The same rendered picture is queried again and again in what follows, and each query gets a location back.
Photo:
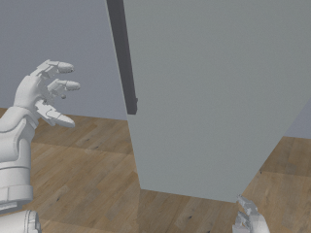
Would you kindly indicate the fridge door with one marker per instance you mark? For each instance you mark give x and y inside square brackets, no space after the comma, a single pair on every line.
[218,83]

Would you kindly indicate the left robot hand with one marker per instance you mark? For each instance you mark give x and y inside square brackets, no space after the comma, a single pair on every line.
[32,90]

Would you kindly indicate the handle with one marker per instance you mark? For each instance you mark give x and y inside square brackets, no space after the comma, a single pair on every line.
[119,30]

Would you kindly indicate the robot left upper arm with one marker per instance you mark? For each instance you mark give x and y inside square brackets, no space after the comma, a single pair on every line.
[21,222]

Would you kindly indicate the right robot hand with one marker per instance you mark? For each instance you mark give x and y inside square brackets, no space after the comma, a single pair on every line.
[254,221]

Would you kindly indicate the robot left forearm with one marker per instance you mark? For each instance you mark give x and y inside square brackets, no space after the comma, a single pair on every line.
[17,129]

